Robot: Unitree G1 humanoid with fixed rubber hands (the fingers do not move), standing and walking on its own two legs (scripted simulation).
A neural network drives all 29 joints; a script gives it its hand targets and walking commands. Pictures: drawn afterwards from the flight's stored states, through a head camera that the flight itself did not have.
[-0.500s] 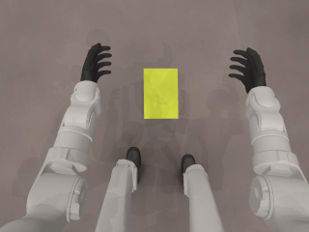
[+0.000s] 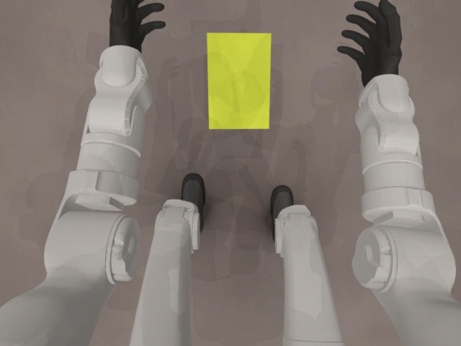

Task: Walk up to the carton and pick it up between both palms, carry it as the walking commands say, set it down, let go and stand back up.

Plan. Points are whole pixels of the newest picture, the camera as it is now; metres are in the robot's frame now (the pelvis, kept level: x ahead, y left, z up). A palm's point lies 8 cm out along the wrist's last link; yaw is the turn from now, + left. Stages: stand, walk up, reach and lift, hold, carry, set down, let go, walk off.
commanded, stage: reach and lift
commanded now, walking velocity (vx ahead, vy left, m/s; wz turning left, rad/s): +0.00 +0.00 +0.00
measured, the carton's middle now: (236, 87) +0.50 -0.01 -0.54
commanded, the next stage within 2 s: none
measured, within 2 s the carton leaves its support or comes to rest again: neither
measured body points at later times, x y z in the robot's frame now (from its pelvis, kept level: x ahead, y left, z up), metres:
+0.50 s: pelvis -0.07 +0.00 -0.16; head +0.31 +0.01 +0.07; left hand +0.50 +0.11 -0.34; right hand +0.49 -0.16 -0.33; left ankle +0.09 +0.11 -0.60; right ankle +0.06 -0.18 -0.60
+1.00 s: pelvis -0.05 -0.01 -0.23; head +0.35 +0.00 -0.04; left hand +0.52 +0.11 -0.46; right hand +0.51 -0.17 -0.45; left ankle +0.09 +0.11 -0.60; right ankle +0.06 -0.18 -0.60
